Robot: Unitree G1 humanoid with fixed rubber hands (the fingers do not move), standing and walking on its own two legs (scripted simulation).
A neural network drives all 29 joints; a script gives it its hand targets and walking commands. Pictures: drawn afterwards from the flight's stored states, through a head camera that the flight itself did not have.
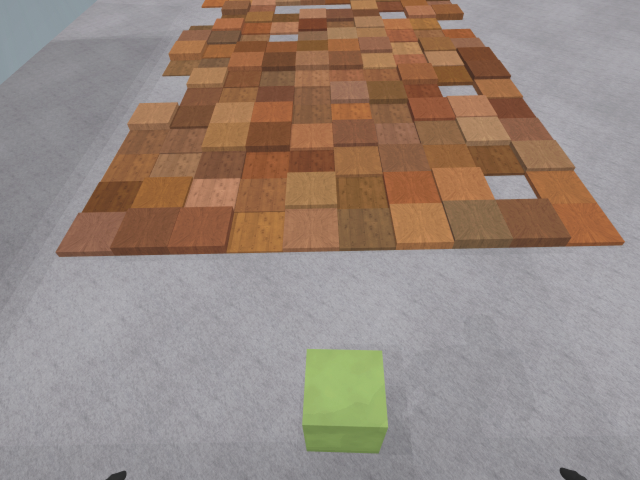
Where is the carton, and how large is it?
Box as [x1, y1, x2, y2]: [302, 349, 387, 453]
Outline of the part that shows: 307,349 302,426 307,450 378,453 387,428 381,351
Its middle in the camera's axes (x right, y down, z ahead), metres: +0.06 +0.46 +1.10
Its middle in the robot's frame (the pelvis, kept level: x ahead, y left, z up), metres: +0.44 -0.03 -0.66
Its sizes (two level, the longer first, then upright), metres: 0.210 0.200 0.250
